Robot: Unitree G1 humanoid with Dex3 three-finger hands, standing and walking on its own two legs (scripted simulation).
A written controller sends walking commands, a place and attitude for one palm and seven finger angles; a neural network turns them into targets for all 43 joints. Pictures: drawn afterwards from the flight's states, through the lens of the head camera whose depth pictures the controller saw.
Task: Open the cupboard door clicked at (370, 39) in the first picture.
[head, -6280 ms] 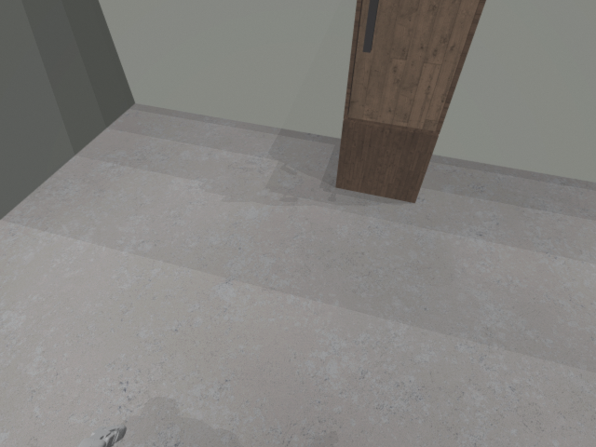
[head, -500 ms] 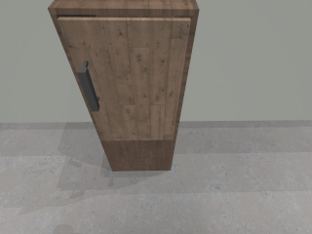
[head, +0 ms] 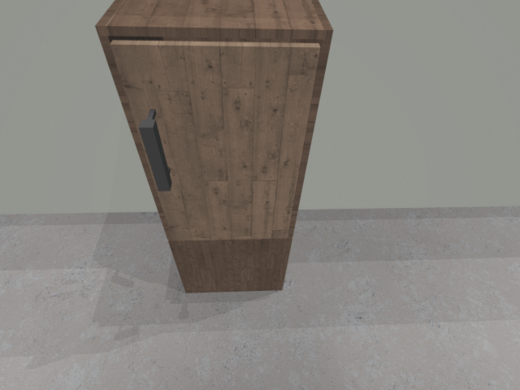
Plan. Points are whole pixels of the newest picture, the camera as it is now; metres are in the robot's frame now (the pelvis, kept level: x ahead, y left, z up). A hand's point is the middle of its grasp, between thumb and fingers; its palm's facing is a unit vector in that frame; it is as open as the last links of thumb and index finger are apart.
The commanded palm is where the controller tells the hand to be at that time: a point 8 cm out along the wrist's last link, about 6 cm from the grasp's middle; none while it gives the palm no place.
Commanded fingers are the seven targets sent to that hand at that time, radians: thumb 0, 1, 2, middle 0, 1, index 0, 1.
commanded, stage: look again from close up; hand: left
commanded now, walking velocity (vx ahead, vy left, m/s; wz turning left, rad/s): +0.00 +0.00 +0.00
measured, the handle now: (158, 151) +0.55 +0.25 +0.03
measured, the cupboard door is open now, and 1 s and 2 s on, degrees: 0 0 0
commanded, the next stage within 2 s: shuffle to correct the standing spot in 0.56 s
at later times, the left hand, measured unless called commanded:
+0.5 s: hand out of the picture -0.02 +0.19 -0.18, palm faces +0.02 -0.98 -0.22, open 7.4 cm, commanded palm none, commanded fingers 0.00 0.90 0.90 -0.20 -0.30 -0.20 -0.30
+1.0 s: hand out of the picture -0.13 +0.19 -0.20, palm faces +0.12 -0.98 -0.14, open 7.4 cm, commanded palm none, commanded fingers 0.00 0.90 0.90 -0.20 -0.30 -0.20 -0.30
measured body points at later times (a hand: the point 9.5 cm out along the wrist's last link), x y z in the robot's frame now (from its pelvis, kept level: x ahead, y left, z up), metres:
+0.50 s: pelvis -0.05 +0.00 -0.01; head -0.07 +0.01 +0.44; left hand -0.02 +0.24 -0.16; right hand +0.00 -0.24 -0.16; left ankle +0.02 +0.11 -0.74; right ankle -0.06 -0.13 -0.74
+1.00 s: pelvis -0.06 +0.03 -0.02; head -0.07 +0.05 +0.43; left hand -0.13 +0.24 -0.19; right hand -0.08 -0.20 -0.17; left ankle +0.01 +0.10 -0.74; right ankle -0.06 -0.12 -0.74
